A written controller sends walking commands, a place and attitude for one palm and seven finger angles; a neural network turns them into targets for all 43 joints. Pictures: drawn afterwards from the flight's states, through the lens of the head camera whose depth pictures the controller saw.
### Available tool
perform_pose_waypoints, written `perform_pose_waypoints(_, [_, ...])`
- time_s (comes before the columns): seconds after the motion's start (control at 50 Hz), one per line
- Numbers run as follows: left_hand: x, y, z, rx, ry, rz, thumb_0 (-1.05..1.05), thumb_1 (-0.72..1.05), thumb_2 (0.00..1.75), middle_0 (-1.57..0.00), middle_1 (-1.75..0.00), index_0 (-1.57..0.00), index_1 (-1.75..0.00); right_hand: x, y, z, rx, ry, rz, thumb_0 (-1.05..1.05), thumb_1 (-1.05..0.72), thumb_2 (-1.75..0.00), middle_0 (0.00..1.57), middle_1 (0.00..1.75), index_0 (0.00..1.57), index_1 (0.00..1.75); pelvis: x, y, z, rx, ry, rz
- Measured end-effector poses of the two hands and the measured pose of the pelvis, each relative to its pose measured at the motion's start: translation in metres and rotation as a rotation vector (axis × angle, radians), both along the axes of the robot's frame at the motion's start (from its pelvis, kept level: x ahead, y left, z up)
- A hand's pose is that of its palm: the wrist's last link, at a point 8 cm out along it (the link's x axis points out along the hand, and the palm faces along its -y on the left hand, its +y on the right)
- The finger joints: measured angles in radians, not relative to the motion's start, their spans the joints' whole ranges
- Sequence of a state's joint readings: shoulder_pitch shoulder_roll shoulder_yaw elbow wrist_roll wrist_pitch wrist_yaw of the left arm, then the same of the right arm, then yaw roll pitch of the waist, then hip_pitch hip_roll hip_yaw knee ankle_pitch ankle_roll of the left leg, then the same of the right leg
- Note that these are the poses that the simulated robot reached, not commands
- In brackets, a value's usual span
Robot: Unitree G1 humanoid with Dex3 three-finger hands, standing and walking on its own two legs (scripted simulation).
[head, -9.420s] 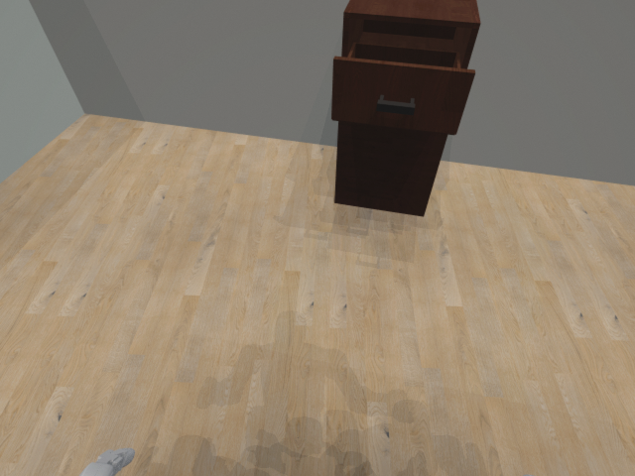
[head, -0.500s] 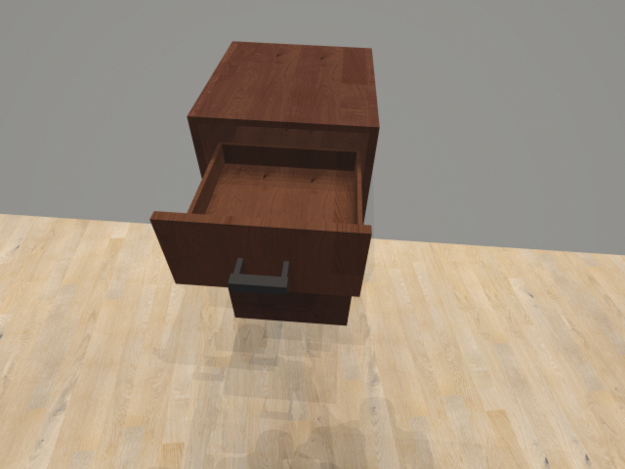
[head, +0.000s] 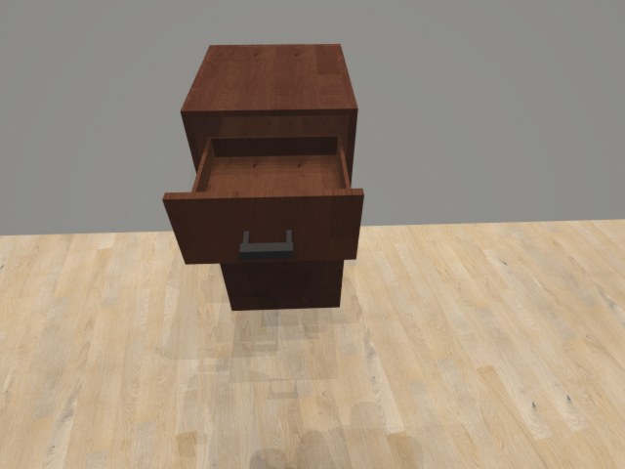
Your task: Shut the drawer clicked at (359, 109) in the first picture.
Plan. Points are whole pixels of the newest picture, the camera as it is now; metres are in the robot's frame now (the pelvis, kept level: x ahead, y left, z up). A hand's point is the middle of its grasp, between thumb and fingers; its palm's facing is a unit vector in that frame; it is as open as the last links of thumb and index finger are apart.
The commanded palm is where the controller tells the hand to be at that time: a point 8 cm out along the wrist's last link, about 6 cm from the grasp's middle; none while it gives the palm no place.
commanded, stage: come to a stop and stand still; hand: left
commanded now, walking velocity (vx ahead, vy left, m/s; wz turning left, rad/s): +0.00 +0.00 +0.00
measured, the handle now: (267, 243) +0.53 +0.10 -0.05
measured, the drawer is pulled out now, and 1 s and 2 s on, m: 0.30 0.30 0.30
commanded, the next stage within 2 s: look again from close up in 1.04 s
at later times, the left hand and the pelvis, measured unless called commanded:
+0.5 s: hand out of the picture -0.15 +0.20 -0.17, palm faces +0.13 -0.98 -0.14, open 7.4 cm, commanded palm none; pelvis -0.06 +0.05 +0.01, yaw +0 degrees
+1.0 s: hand out of the picture +0.00 +0.29 -0.15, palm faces -0.01 -0.99 -0.14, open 7.4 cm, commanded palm none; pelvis -0.11 +0.11 +0.02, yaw +0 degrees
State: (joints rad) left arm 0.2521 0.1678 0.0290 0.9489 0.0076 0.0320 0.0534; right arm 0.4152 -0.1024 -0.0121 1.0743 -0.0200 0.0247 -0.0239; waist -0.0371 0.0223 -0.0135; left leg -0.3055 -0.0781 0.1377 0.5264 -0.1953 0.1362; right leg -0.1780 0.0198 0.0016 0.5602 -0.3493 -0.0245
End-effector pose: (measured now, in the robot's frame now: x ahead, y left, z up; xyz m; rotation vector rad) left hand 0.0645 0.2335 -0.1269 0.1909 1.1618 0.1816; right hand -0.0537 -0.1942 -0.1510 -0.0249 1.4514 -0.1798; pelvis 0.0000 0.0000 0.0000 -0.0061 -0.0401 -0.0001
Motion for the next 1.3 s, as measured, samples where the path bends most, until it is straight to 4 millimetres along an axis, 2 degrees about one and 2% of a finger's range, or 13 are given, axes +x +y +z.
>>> perform_pose_waypoints(0.06, [-0.027,-0.004,0.003,-0.015,0.044,0.001,0.0,0.92,0.9,-0.2,-0.3,-0.2,-0.3,0.003,0.003,0.006,0.0,-0.032,-0.005,0.01,-0.91,-0.9,0.2,0.3,0.2,0.3,-0.009,0.005,0.007,-0.022,-0.005,0.008])
perform_pose_waypoints(0.3, [-0.128,-0.006,-0.023,-0.135,0.241,0.043,0.0,0.91,0.9,-0.2,-0.3,-0.2,-0.3,-0.004,-0.007,0.024,-0.121,-0.053,0.025,0.01,-0.91,-0.9,0.2,0.3,0.2,0.3,-0.035,0.028,0.005,-0.04,-0.016,-0.006])
perform_pose_waypoints(0.48, [-0.206,0.013,-0.014,-0.136,0.325,0.136,0.0,0.9,0.9,-0.2,-0.3,-0.2,-0.3,0.008,-0.007,0.028,-0.162,-0.11,0.069,0.01,-0.91,-0.9,0.2,0.3,0.2,0.3,-0.06,0.048,0.008,-0.03,-0.021,-0.006])
perform_pose_waypoints(0.54, [-0.243,0.021,-0.012,-0.112,0.379,0.166,0.0,0.9,0.9,-0.2,-0.3,-0.2,-0.3,0.015,0.0,0.029,-0.161,-0.135,0.073,0.01,-0.91,-0.9,0.2,0.3,0.2,0.3,-0.075,0.055,0.007,-0.046,-0.037,0.03])
perform_pose_waypoints(0.58, [-0.254,0.028,-0.016,-0.106,0.405,0.163,0.0,0.9,0.9,-0.2,-0.3,-0.2,-0.3,0.013,0.007,0.033,-0.155,-0.166,0.075,0.01,-0.91,-0.9,0.2,0.3,0.2,0.3,-0.081,0.059,0.007,-0.059,-0.042,0.039])
perform_pose_waypoints(0.64, [-0.243,0.042,-0.023,-0.109,0.368,0.118,0.0,0.9,0.9,-0.2,-0.3,-0.2,-0.3,0.0,0.021,0.039,-0.149,-0.194,0.058,0.01,-0.91,-0.9,0.2,0.3,0.2,0.3,-0.087,0.067,0.008,-0.055,-0.036,0.017])
perform_pose_waypoints(0.7, [-0.216,0.059,-0.035,-0.12,0.281,0.075,0.01,0.9,0.9,-0.2,-0.3,-0.2,-0.3,-0.019,0.037,0.035,-0.158,-0.187,0.054,0.01,-0.91,-0.9,0.2,0.3,0.2,0.3,-0.093,0.08,0.001,-0.048,-0.021,-0.01])
perform_pose_waypoints(0.76, [-0.183,0.076,-0.043,-0.124,0.208,0.031,0.01,0.9,0.9,-0.2,-0.3,-0.2,-0.3,-0.052,0.058,0.027,-0.157,-0.142,0.035,0.0,-0.91,-0.9,0.2,0.3,0.2,0.3,-0.103,0.091,-0.005,-0.002,-0.029,-0.024])
perform_pose_waypoints(0.86, [-0.122,0.097,-0.021,-0.113,0.044,0.001,0.0,0.91,0.9,-0.2,-0.3,-0.2,-0.3,-0.11,0.093,0.03,-0.103,0.006,0.016,0.01,-0.91,-0.9,0.2,0.3,0.2,0.3,-0.108,0.102,0.006,-0.006,-0.007,-0.003])
perform_pose_waypoints(0.98, [-0.08,0.107,0.002,-0.102,-0.036,-0.051,0.0,0.91,0.9,-0.2,-0.3,-0.19,-0.3,-0.143,0.112,0.045,-0.083,0.073,-0.037,0.01,-0.91,-0.9,0.2,0.3,0.2,0.3,-0.108,0.108,0.019,-0.033,0.023,-0.002])
perform_pose_waypoints(1.12, [-0.06,0.09,0.001,-0.114,0.016,-0.108,0.0,0.91,0.9,-0.2,-0.3,-0.19,-0.3,-0.155,0.111,0.056,-0.087,0.109,-0.084,0.01,-0.91,-0.9,0.2,0.3,0.2,0.3,-0.1,0.1,0.024,-0.04,0.049,-0.009])
perform_pose_waypoints(1.22, [-0.048,0.058,-0.001,-0.154,0.032,-0.119,0.0,0.91,0.9,-0.2,-0.3,-0.19,-0.3,-0.152,0.099,0.057,-0.068,0.147,-0.073,0.01,-0.91,-0.9,0.2,0.3,0.2,0.3,-0.089,0.086,0.024,-0.034,0.062,-0.003])
perform_pose_waypoints(1.3, [-0.034,0.029,-0.001,-0.169,0.018,-0.12,0.0,0.91,0.9,-0.2,-0.3,-0.19,-0.3,-0.138,0.081,0.048,-0.044,0.157,-0.062,0.01,-0.91,-0.9,0.2,0.3,0.2,0.3,-0.078,0.07,0.02,-0.015,0.065,-0.001])
